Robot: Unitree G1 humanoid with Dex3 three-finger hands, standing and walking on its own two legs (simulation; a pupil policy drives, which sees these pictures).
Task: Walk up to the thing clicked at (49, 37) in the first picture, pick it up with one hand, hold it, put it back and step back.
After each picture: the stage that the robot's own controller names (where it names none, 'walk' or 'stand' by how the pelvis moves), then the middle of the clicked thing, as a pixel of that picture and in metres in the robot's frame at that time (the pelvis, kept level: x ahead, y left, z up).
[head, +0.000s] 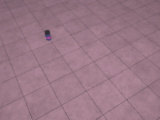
stand; (47, 35) +1.44 +0.48 -0.72
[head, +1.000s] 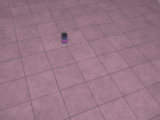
walk; (64, 38) +1.35 +0.26 -0.70
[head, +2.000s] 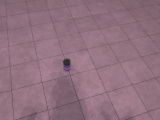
walk; (67, 65) +0.86 +0.19 -0.70
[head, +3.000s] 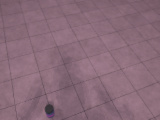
walk; (49, 111) +0.48 +0.25 -0.71
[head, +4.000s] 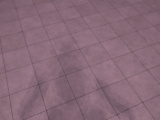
stand; out of the picture +0.33 +0.23 -0.71
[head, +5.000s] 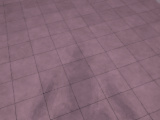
stand; out of the picture +0.31 +0.24 -0.72
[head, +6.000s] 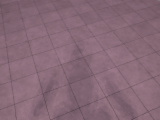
stand; out of the picture +0.30 +0.25 -0.73
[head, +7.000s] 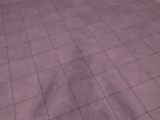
stand; out of the picture +0.30 +0.25 -0.73
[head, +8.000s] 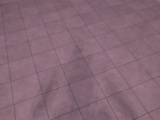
stand; out of the picture +0.29 +0.25 -0.73
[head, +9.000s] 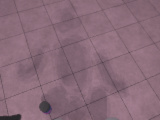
go down; (45, 107) +0.33 +0.24 -0.60
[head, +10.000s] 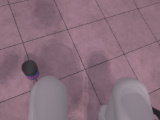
go down; (31, 70) +0.39 +0.24 -0.31
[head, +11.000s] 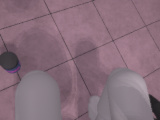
close in; (10, 63) +0.38 +0.26 -0.27
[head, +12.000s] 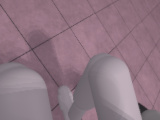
close; out of the picture +0.38 +0.28 -0.22
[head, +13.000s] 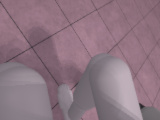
close; out of the picture +0.37 +0.28 -0.22
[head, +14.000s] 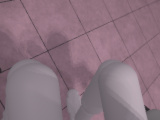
lift; out of the picture +0.33 +0.26 -0.20
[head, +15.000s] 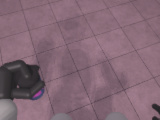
lift; (31, 83) +0.31 +0.19 +0.00
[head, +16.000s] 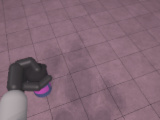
hold; (39, 80) +0.34 +0.18 +0.02
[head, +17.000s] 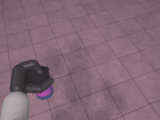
hold; (41, 83) +0.33 +0.17 +0.00
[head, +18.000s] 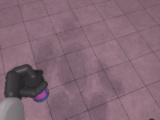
crouch; (36, 86) +0.33 +0.18 -0.06
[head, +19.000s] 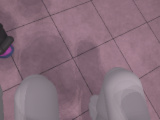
lower; out of the picture +0.44 +0.25 -0.11
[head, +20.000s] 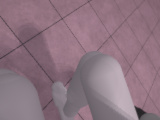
lower; out of the picture +0.41 +0.28 -0.23
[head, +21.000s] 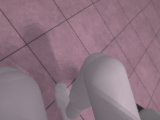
lower; out of the picture +0.40 +0.28 -0.22
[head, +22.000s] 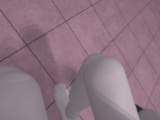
lower; out of the picture +0.40 +0.28 -0.22
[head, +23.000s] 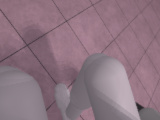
lower; out of the picture +0.39 +0.28 -0.22
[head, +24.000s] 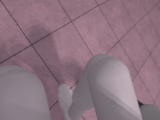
open; out of the picture +0.38 +0.27 -0.23
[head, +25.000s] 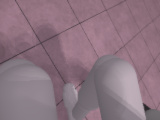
stand; out of the picture +0.38 +0.26 -0.22
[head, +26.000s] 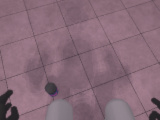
walk; (51, 89) +0.38 +0.20 -0.50
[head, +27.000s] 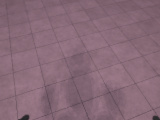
stand; out of the picture +0.34 +0.19 -0.66
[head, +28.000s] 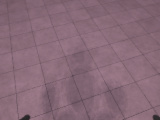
stand; out of the picture +0.34 +0.19 -0.66
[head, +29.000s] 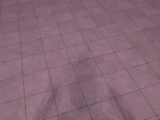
stand; out of the picture +0.35 +0.18 -0.72
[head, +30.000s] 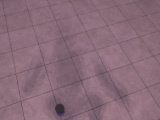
walk; (60, 110) +0.39 +0.15 -0.71
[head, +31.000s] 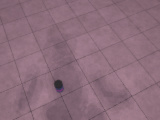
walk; (59, 86) +0.56 +0.22 -0.70
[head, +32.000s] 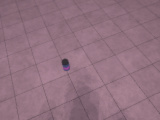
walk; (65, 65) +0.89 +0.28 -0.70
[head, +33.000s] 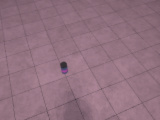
stand; (64, 67) +0.93 +0.24 -0.72
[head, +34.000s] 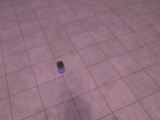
stand; (60, 67) +0.94 +0.27 -0.73
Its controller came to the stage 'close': yes
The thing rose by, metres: 0.71
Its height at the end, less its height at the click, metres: +0.00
